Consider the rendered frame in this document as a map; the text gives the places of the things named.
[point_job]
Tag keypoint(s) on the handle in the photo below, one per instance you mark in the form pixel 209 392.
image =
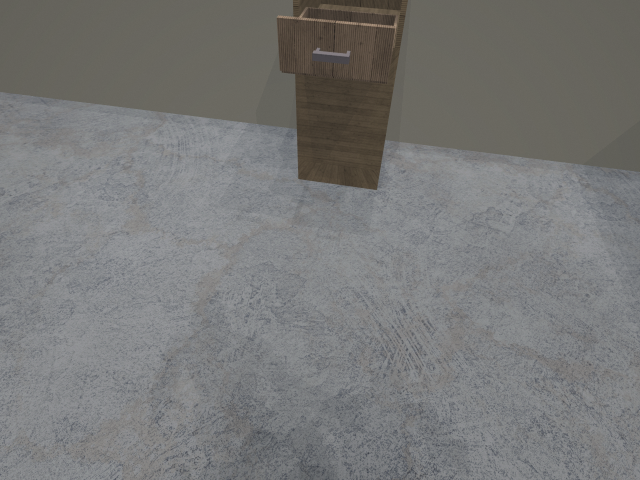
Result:
pixel 331 57

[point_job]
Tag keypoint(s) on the cabinet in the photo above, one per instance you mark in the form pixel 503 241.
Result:
pixel 342 124

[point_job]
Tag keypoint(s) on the drawer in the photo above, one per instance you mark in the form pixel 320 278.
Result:
pixel 369 36

